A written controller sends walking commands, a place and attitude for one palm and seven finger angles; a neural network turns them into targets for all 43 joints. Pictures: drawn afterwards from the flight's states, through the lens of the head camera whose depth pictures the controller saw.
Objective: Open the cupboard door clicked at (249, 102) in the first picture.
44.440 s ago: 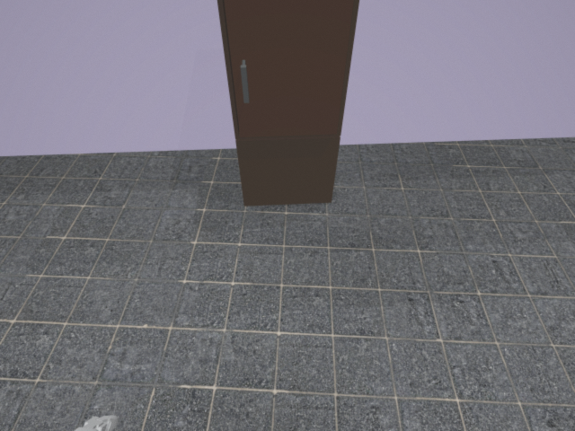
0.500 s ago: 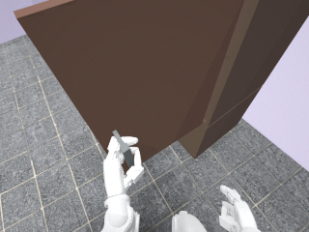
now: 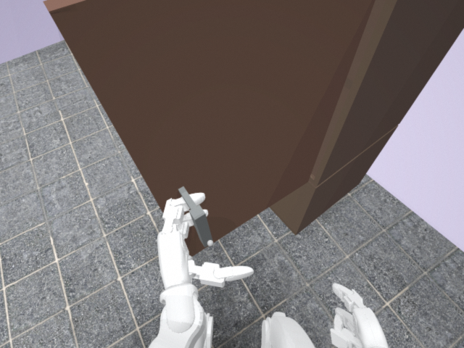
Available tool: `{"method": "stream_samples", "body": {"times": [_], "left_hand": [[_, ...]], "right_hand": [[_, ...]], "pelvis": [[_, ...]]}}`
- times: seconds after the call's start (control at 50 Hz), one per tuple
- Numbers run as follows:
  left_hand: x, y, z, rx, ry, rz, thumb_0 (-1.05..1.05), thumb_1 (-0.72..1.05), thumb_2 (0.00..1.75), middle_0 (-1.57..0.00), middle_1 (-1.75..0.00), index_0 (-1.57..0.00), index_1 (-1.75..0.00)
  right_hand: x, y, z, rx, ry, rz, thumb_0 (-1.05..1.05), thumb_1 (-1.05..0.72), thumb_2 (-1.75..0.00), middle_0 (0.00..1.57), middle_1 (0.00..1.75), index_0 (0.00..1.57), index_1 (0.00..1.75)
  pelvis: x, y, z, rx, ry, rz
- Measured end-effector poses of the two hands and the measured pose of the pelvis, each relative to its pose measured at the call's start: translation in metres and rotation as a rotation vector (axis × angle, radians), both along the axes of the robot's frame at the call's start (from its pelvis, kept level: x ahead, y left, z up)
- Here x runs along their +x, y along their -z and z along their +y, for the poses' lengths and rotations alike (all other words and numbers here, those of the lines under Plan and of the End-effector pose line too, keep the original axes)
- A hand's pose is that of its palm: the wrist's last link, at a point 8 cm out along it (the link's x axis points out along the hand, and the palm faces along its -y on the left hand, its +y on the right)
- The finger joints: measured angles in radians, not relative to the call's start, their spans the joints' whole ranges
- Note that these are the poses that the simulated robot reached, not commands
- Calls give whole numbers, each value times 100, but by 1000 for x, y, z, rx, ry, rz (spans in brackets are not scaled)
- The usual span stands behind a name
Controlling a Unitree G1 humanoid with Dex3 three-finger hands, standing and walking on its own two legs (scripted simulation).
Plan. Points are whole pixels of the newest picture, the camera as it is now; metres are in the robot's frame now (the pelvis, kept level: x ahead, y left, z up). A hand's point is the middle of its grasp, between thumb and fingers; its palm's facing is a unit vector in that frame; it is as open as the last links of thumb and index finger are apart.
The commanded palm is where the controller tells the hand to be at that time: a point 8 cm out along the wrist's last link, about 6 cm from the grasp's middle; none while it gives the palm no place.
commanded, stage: open thumb and fingers to let go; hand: left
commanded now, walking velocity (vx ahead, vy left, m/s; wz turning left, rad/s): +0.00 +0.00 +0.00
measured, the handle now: (196, 218) +0.33 +0.07 +0.02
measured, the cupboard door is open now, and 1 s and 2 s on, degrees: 86 89 89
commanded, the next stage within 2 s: slide the hand sideways off the handle in 0.22 s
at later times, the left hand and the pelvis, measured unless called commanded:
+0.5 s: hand (211, 267) +0.25 +0.04 +0.02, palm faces -0.22 -0.97 -0.03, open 16.2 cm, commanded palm +0.23 +0.08 +0.02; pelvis -0.01 +0.02 -0.01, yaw +0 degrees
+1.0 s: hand (191, 282) +0.23 +0.07 +0.03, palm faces -0.19 -0.98 +0.02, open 16.2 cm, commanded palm +0.20 +0.13 +0.02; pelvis +0.00 +0.03 -0.01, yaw -2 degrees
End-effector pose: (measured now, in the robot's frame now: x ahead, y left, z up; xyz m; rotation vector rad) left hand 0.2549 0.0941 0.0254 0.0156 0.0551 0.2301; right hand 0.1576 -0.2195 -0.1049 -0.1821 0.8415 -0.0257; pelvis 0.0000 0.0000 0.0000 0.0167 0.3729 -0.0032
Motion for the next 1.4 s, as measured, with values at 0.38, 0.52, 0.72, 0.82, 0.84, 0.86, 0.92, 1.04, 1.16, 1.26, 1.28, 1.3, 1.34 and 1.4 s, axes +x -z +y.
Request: {"method": "stream_samples", "body": {"times": [0.38,0.52,0.72,0.82,0.84,0.86,0.92,1.04,1.16,1.26,1.28,1.3,1.34,1.4], "left_hand": [[-2,-1,-2,15,121,6,-1,-50,30,-25,-45,-24,-48],[-16,-1,5,-11,478,-24,-1,-50,30,-17,-35,-14,-37],[-25,-1,6,-43,431,-31,-1,-50,30,-14,-31,-15,-31],[-30,-1,17,-31,426,-18,-1,-50,30,-15,-30,-15,-30],[-31,-1,20,-31,422,-15,-1,-50,30,-15,-30,-15,-30],[-33,-1,22,-29,423,-12,-1,-50,30,-15,-30,-16,-30],[-35,-1,27,-30,425,-4,-1,-50,30,-15,-30,-17,-30],[-41,-2,36,-42,419,5,-1,-50,30,-15,-30,-18,-31],[-49,-1,46,-38,412,14,-1,-50,30,-15,-30,-19,-31],[-56,0,57,-31,412,22,-1,-50,30,-16,-30,-20,-32],[-58,0,59,-30,411,24,-1,-50,30,-16,-30,-20,-32],[-59,0,61,-28,412,26,-1,-50,30,-16,-30,-20,-32],[-62,1,68,-28,399,30,-1,-50,30,-16,-30,-20,-32],[-65,2,79,-26,377,37,-1,-50,30,-15,-30,-19,-31]], "right_hand": [[5,-10,23,22,-24,-42,1,-91,-90,20,30,20,30],[-1,-4,16,19,9,-55,1,-91,-90,20,30,20,30],[-5,-2,19,7,32,-44,1,-91,-90,20,30,20,30],[-3,-3,26,15,31,-42,1,-91,-90,20,30,20,30],[-2,-4,27,16,30,-42,1,-91,-90,20,30,20,30],[-1,-4,28,17,28,-43,1,-91,-90,20,30,20,30],[4,-5,30,17,23,-51,1,-91,-90,20,30,20,30],[14,-8,31,11,16,-73,1,-91,-90,20,30,20,30],[24,-9,28,0,16,-93,1,-91,-90,20,30,20,30],[29,-10,25,-8,22,-105,1,-91,-90,20,30,20,30],[29,-10,25,-10,24,-106,1,-91,-90,20,30,20,30],[29,-10,24,-12,26,-107,1,-91,-90,20,30,20,30],[30,-10,23,-15,31,-109,1,-91,-90,20,30,20,30],[30,-9,22,-22,35,-110,1,-91,-90,20,30,20,30]], "pelvis": [[-5,-1,14,-16,4,-17],[-11,8,21,-18,2,-25],[-11,15,29,-16,22,-16],[-9,16,30,-20,23,-16],[-9,15,30,-21,23,-16],[-8,15,30,-22,22,-16],[-7,15,30,-25,20,-12],[-2,15,31,-27,20,-3],[0,18,29,-28,20,1],[1,20,28,-30,20,2],[1,20,28,-31,20,2],[1,20,27,-31,20,2],[1,21,27,-33,20,2],[0,22,27,-37,19,2]]}}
